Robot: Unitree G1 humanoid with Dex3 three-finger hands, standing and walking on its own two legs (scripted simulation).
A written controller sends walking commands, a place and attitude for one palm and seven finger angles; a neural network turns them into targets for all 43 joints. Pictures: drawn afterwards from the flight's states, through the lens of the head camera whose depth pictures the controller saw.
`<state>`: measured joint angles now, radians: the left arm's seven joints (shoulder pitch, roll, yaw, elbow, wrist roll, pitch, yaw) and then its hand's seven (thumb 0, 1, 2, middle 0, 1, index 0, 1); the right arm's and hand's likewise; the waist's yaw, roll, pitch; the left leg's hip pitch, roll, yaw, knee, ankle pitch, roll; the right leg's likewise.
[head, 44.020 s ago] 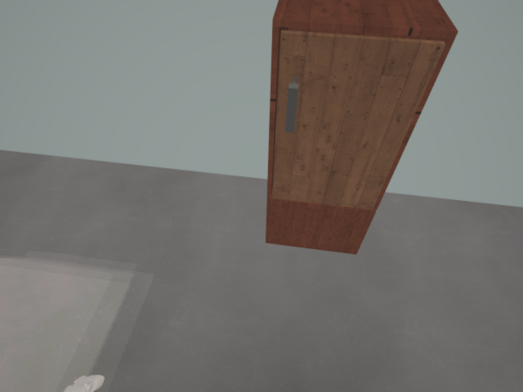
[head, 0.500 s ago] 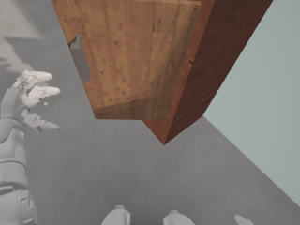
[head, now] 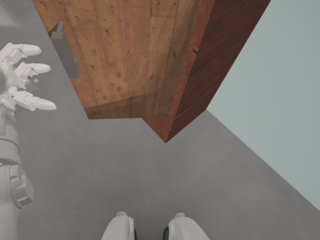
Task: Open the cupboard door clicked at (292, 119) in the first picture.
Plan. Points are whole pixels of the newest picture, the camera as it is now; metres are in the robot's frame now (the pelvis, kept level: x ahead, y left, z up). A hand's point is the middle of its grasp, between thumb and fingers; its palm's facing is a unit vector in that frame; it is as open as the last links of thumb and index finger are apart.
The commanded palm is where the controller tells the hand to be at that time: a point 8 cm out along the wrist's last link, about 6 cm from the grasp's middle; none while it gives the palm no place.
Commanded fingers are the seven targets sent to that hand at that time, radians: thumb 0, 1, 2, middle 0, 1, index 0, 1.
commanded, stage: move the hooked fingers beside the handle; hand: left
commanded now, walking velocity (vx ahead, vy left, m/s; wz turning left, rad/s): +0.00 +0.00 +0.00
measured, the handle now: (67, 51) +0.57 +0.23 +0.07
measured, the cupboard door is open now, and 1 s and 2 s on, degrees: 53 53 52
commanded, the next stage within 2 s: slide the fingers in behind the handle in 1.12 s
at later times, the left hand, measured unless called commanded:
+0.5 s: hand (43, 61) +0.53 +0.27 +0.08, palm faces +0.04 -1.00 -0.02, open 13.9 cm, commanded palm +0.50 +0.31 +0.07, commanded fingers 0.00 -0.50 0.30 -0.30 -1.20 -0.30 -1.20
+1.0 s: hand (39, 66) +0.52 +0.28 +0.07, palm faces +0.04 -1.00 +0.00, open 13.9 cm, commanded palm +0.50 +0.32 +0.07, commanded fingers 0.00 -0.50 0.30 -0.30 -1.20 -0.30 -1.20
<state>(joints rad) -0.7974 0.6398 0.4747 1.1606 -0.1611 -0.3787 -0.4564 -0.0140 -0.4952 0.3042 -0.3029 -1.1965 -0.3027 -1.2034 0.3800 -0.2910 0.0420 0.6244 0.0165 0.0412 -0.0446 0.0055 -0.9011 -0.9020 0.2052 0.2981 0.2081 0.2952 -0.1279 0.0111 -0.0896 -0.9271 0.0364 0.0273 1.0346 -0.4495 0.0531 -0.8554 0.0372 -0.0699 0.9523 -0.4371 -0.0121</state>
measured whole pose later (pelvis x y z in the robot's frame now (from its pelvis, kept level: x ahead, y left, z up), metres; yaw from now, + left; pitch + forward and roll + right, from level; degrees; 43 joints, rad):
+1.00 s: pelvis +0.01 +0.01 -0.01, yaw -1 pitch +23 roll -6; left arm -0.93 0.74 0.51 1.24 -0.11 -0.35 -0.44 -0.01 -0.49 0.30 -0.30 -1.20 -0.30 -1.20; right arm 0.37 -0.29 0.06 0.59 0.00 0.09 -0.03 0.00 -0.90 -0.90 0.20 0.30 0.21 0.30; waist -0.18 0.01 -0.09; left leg -1.01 0.05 0.01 1.08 -0.48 0.06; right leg -0.92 0.06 -0.08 0.96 -0.45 -0.01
